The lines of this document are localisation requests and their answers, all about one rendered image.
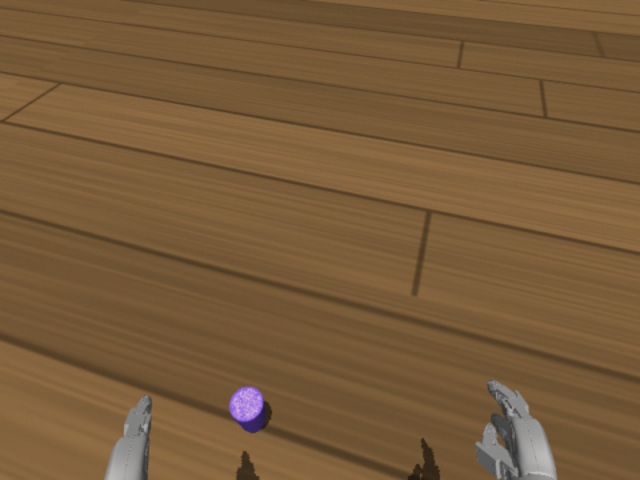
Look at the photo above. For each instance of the left robot hand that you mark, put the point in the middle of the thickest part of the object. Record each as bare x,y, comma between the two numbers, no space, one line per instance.
130,455

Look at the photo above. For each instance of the cup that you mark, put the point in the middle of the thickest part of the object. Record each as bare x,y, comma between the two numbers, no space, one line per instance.
247,408

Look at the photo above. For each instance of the right robot hand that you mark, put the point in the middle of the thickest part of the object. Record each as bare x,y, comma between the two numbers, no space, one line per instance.
527,447

